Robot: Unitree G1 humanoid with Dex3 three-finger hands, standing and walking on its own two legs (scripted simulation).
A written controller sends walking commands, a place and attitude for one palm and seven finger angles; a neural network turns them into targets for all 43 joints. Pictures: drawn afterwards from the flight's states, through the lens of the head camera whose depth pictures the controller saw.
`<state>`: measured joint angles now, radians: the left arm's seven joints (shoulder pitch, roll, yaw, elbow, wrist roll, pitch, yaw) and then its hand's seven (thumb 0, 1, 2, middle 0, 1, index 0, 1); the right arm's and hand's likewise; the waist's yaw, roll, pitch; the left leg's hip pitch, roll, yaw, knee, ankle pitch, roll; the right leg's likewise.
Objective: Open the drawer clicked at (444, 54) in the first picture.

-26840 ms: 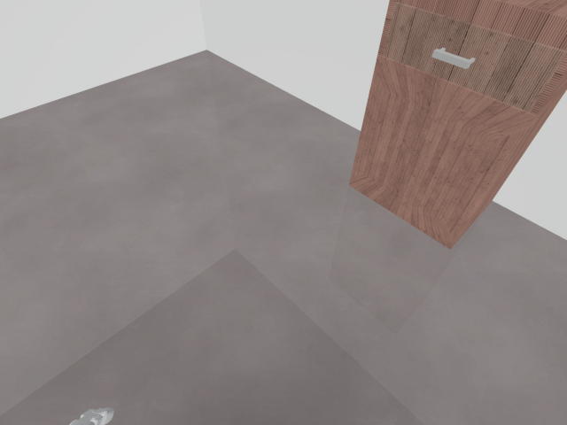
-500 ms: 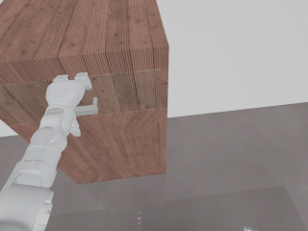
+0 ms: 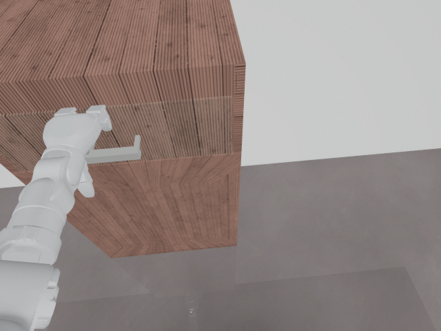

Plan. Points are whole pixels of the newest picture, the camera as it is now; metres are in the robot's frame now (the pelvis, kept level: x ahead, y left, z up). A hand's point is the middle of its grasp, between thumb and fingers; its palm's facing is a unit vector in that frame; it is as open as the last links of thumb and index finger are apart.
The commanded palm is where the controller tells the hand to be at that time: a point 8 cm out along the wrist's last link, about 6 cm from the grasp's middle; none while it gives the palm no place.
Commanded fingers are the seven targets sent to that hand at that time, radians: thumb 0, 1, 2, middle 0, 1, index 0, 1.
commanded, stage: re-aim the fingers above the handle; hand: left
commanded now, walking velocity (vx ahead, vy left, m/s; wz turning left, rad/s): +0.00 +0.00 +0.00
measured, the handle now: (113, 148) +0.48 +0.26 +0.02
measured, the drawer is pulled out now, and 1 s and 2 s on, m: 0.00 0.00 0.00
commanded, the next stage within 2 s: lower the fingers behind the handle in 0.28 s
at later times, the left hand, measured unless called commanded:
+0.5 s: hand (95, 147) +0.43 +0.26 +0.08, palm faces -0.02 +0.00 -1.00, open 13.7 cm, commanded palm +0.40 +0.27 +0.13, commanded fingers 0.00 -0.50 0.30 -0.30 -1.20 -0.30 -1.20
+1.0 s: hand (102, 155) +0.43 +0.26 +0.05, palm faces +0.00 +0.00 -1.00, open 13.6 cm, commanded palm +0.41 +0.26 +0.10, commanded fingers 0.00 -0.50 0.30 -0.30 -1.20 -0.30 -1.20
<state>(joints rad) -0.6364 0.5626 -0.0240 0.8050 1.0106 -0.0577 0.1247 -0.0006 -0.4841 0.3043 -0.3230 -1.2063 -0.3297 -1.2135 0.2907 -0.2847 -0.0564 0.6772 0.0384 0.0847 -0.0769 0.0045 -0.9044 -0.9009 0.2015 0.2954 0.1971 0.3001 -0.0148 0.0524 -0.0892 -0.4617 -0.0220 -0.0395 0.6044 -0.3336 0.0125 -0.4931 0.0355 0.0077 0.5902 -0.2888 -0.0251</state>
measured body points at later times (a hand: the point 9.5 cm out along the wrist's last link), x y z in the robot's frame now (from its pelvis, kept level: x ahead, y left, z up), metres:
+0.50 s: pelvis +0.00 +0.01 +0.00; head +0.05 -0.01 +0.45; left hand +0.43 +0.26 +0.13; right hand +0.10 -0.25 -0.13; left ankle -0.03 +0.12 -0.73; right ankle -0.01 -0.10 -0.73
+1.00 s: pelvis +0.00 +0.01 -0.01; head +0.06 -0.01 +0.44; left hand +0.43 +0.26 +0.11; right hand +0.07 -0.26 -0.14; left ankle -0.03 +0.12 -0.73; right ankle -0.01 -0.10 -0.73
